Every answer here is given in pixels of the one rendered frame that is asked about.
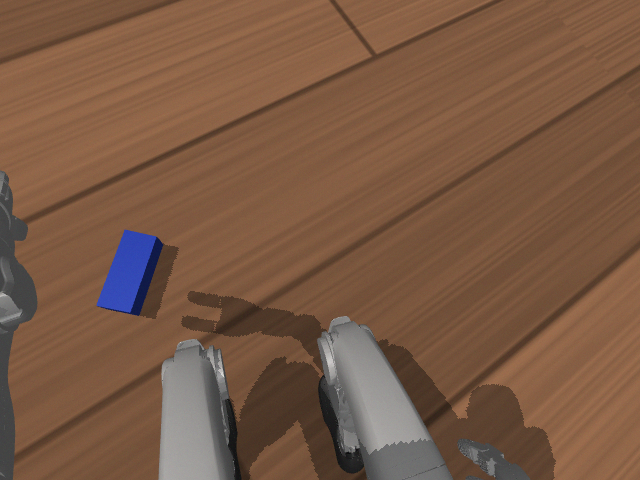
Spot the left robot hand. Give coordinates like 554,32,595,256
10,215,28,241

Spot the carton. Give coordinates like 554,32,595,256
96,230,163,316

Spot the right robot hand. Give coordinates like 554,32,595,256
457,439,531,480

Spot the right robot foot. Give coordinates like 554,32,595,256
318,375,364,473

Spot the left robot arm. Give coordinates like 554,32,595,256
0,170,37,480

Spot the left robot foot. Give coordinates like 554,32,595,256
225,399,242,480

